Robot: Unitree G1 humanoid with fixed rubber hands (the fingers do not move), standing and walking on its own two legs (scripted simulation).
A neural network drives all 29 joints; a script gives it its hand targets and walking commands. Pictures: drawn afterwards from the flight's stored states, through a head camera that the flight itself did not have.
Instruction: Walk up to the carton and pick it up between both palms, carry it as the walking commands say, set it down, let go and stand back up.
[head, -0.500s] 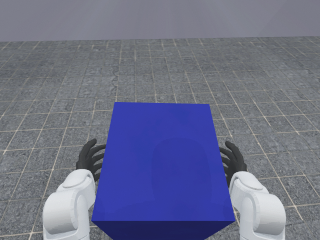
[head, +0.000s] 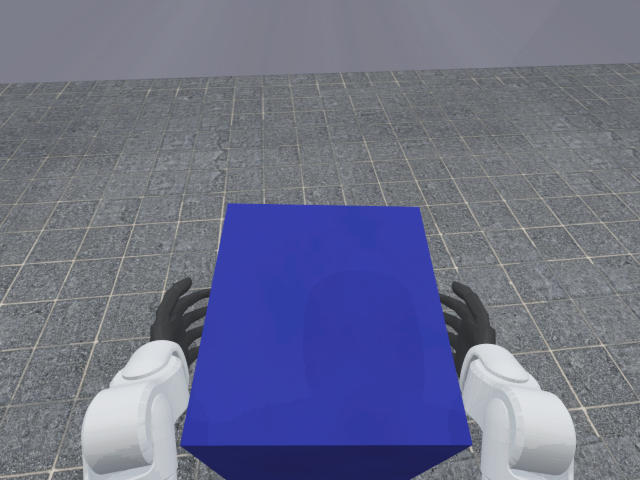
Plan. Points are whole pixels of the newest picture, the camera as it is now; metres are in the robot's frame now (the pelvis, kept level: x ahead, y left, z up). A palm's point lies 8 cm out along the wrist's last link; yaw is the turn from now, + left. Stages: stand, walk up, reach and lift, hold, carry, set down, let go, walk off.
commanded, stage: carry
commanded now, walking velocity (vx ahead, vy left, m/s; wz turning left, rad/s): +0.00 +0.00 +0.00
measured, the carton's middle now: (321, 348) +0.27 +0.00 +0.03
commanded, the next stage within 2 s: hold in 0.64 s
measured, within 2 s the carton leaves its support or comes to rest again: neither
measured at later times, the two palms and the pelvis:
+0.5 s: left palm (166, 350) +0.24 +0.17 +0.10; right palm (467, 350) +0.23 -0.16 +0.09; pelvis +0.00 +0.00 +0.00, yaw +0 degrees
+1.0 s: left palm (167, 355) +0.26 +0.19 +0.04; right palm (429, 367) +0.25 -0.13 +0.03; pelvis -0.01 +0.02 +0.01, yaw -6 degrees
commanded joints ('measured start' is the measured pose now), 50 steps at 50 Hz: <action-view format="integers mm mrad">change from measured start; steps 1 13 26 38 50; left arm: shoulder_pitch -382 -384 -385 -297 -305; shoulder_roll -649 -642 -637 -25 29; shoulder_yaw -656 -651 -646 -297 -241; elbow -103 -103 -102 392 474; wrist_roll -236 -236 -232 -63 -57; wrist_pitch -11 -14 -18 -540 -570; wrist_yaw -81 -77 -75 -70 -49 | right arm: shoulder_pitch -386 -385 -389 -341 -352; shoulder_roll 660 647 639 67 31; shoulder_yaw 679 667 660 347 280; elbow -98 -91 -84 333 509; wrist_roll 244 238 234 39 -2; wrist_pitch -8 -11 -16 -556 -602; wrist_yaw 72 68 67 -11 5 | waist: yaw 3 2 1 55 78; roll -19 -7 -1 -1 16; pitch -168 -169 -170 -247 -70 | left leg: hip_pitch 107 104 104 397 408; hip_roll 96 98 98 -44 -47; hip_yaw -104 -109 -118 -214 -184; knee -26 -32 -35 -53 -121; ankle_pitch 123 129 136 258 233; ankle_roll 15 18 26 41 22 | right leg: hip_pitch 21 24 21 173 88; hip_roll -195 -176 -169 -40 -58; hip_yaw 152 146 142 299 263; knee -97 -97 -93 -113 -154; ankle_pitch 388 350 307 557 442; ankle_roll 72 66 63 42 45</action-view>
